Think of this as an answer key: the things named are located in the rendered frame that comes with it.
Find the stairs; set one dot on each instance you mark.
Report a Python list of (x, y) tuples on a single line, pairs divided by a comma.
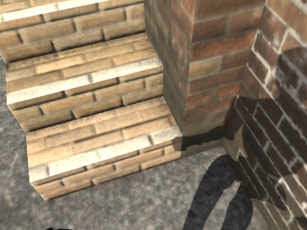
[(86, 85)]

